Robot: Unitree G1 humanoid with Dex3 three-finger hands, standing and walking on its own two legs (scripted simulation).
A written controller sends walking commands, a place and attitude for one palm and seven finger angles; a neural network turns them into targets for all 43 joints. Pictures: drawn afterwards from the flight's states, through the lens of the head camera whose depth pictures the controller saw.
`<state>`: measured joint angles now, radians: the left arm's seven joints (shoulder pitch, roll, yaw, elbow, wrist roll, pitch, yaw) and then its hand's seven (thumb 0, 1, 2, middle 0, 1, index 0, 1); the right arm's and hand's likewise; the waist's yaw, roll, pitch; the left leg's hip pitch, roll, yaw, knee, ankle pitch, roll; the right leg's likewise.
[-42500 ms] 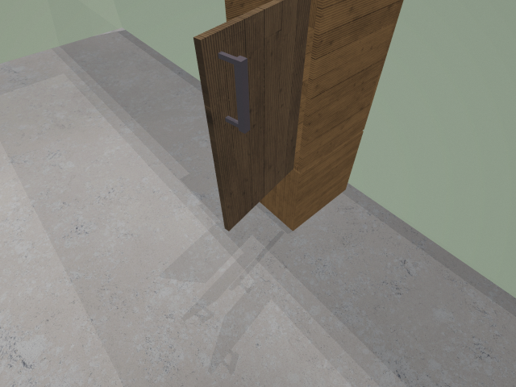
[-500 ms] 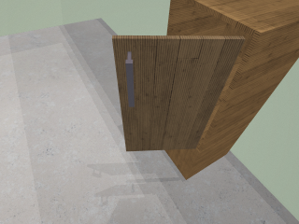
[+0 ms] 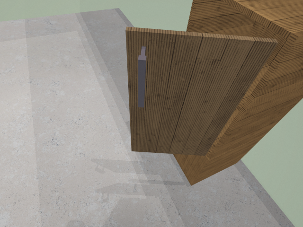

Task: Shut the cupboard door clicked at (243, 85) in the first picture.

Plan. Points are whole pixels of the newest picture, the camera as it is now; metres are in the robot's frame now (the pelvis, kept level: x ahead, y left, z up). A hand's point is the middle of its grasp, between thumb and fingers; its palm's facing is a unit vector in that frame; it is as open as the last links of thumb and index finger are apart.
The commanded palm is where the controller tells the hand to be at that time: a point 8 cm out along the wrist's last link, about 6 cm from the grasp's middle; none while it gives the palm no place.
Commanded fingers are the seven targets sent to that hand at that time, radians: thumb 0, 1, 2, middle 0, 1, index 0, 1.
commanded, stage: shuffle to correct the standing spot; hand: left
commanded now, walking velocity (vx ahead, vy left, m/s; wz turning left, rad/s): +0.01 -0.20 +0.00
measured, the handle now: (142, 79) +0.45 +0.06 +0.15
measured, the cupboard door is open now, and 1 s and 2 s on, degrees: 63 63 63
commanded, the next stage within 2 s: come to a stop and stand still in 0.58 s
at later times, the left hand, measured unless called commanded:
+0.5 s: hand out of the picture +0.06 +0.10 -0.17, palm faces +0.04 -0.98 -0.19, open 7.4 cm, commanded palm none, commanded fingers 0.00 0.90 0.90 -0.20 -0.30 -0.20 -0.30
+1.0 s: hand out of the picture +0.06 -0.01 -0.16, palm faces +0.02 -0.97 -0.23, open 7.3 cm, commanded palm none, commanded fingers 0.00 0.90 0.90 -0.20 -0.30 -0.20 -0.30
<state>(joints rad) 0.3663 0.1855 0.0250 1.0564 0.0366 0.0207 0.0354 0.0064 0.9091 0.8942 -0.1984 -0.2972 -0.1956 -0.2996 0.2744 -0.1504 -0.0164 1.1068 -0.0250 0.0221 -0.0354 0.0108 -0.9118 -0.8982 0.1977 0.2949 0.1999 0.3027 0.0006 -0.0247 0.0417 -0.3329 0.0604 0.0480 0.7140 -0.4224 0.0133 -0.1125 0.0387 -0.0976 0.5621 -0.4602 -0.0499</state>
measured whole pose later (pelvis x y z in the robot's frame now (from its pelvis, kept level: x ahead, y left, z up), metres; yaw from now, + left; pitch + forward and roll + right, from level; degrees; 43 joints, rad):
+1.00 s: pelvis +0.01 -0.19 +0.01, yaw +1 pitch +0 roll +1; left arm 0.22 0.16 0.03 0.98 0.04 0.01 0.03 0.01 0.92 0.89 -0.20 -0.30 -0.20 -0.30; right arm 0.23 -0.21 -0.06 1.01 -0.02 0.05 -0.02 0.01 -0.91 -0.90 0.19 0.29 0.20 0.30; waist 0.00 0.00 0.09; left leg -0.42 0.02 0.04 0.96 -0.51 -0.04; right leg -0.29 -0.07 -0.03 0.59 -0.29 0.03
